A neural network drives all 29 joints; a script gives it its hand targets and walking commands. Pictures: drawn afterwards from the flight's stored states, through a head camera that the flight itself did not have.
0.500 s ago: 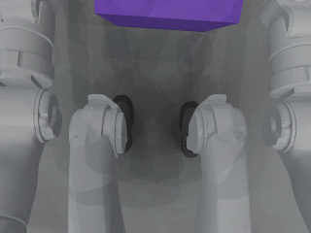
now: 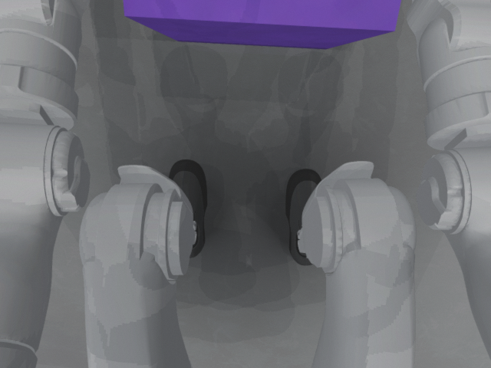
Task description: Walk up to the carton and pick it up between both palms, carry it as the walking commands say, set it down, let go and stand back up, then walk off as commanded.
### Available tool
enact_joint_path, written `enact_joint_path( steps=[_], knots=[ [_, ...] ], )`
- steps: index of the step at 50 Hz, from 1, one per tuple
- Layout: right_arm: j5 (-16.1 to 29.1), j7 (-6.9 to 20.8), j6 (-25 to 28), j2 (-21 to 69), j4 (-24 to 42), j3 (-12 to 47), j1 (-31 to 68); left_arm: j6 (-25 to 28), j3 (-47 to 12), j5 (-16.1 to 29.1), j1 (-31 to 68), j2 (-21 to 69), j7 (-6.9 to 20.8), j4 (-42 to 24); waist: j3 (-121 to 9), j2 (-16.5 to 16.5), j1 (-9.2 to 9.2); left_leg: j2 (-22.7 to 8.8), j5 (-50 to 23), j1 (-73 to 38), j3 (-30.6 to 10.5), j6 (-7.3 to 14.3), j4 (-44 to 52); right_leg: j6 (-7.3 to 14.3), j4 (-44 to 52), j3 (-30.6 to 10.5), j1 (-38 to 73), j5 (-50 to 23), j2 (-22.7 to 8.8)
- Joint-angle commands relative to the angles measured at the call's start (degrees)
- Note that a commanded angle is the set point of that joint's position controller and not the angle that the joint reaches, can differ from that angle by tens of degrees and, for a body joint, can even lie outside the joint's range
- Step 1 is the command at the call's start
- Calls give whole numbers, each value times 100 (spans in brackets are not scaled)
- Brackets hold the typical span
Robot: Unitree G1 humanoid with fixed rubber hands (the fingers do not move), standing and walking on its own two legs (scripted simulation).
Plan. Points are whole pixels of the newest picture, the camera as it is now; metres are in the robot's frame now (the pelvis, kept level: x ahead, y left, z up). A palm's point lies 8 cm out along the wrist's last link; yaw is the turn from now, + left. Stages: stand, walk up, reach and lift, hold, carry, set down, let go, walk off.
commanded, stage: reach and lift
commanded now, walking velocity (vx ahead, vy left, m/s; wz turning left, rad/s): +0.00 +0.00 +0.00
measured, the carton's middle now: out of the picture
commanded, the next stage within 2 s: none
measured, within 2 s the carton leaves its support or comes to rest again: leaves its support in 1.48 s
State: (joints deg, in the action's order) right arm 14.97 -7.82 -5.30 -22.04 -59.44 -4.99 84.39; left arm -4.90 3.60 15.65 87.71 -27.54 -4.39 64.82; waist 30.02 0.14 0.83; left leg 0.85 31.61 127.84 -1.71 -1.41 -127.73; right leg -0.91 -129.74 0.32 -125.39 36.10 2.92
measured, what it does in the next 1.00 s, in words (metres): stands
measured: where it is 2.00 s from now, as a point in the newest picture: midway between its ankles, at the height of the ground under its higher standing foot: (246, 228)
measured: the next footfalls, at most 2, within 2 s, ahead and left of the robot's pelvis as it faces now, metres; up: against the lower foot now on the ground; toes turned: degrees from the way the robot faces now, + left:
none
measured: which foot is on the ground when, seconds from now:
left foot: down 0.00-1.00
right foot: down 0.00-1.00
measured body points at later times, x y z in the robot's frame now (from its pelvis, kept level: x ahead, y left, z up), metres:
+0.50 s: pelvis +0.00 +0.00 +0.00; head +0.38 +0.01 +0.23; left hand +0.57 +0.18 -0.19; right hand +0.55 -0.18 -0.19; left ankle +0.12 +0.12 -0.33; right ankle +0.11 -0.12 -0.33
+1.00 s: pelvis +0.00 +0.00 +0.00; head +0.38 +0.01 +0.23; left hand +0.57 +0.17 -0.19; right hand +0.56 -0.17 -0.19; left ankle +0.12 +0.12 -0.33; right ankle +0.11 -0.12 -0.33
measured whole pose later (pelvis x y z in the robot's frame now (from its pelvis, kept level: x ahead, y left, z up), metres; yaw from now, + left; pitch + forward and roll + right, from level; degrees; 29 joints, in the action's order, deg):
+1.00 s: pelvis +0.00 +0.00 +0.00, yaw -1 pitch +32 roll -1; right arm 18.3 -8.6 -3.5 -20.6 -67.8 -1.2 89.5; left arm -3.9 0.7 15.2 92.4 -23.2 -6.5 70.6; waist 30.0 1.8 0.7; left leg 0.2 30.8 127.8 -1.9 -1.2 -126.8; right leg -1.0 -128.4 0.4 -125.6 34.7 3.5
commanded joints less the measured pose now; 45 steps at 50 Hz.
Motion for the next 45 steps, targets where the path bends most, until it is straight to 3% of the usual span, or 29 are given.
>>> enact_joint_path(
  steps=[1, 10, 14, 20, 25, 31, 37, 40, 45],
  knots=[
    [-39, 7, 241, -793, 834, -73, 1394, 239, 59, 53, 1451, -787, 34, -739, -8943, -109, 105, -54, -2535, -4246, 339, 51, 618, -167, 1109, 256, 3403, -2613, -111],
    [51, -45, 281, -842, 1342, -102, 1690, 311, 78, 51, 1783, -846, -78, -1306, -9359, -184, -29, 0, -2797, -4576, 293, 47, 591, -129, 1050, 232, 3427, -2791, -63],
    [39, -74, 256, -761, 1217, -64, 1796, 288, 26, 72, 1973, -768, -123, -1230, -9110, -137, -23, 13, -2579, -4565, 279, 47, 651, -115, 1107, 226, 3303, -2511, -70],
    [-20, -35, 246, -482, 681, 87, 1826, 237, -160, 99, 1950, -441, -81, -622, -8535, -76, 61, 8, -2191, -4256, 262, 51, 751, -140, 1199, 231, 3064, -2151, -73],
    [53, -11, 321, -262, 635, 173, 1989, 294, -194, 6, 1997, -230, -125, -497, -8621, -166, -58, 41, -2348, -4395, 245, 55, 779, -136, 1215, 232, 2964, -2228, -22],
    [176, -14, 358, 102, 717, 456, 2147, 389, -215, -94, 2195, -76, -208, -687, -8788, -56, -223, 84, -2523, -4455, 271, 87, 796, -171, 1248, 183, 3138, -2406, 49],
    [377, 51, 395, 695, 741, 836, 2414, 404, -517, 25, 2405, 582, -113, -648, -8782, -146, -223, 115, -2518, -4352, 317, 93, 785, -179, 1271, 131, 3217, -2462, 118],
    [441, 201, 378, 1416, 795, 1065, 2735, 385, -722, 98, 2627, 1356, 28, -729, -8846, -144, -229, 154, -2568, -4399, 311, 96, 781, -172, 1249, 121, 3196, -2495, 158],
    [469, 816, 252, 3704, 865, 1508, 3595, 237, -1215, 99, 3313, 3580, 612, -902, -8707, -104, -272, 251, -2459, -4182, 342, 124, 762, -125, 1190, 139, 3098, -2453, 284]
  ],
)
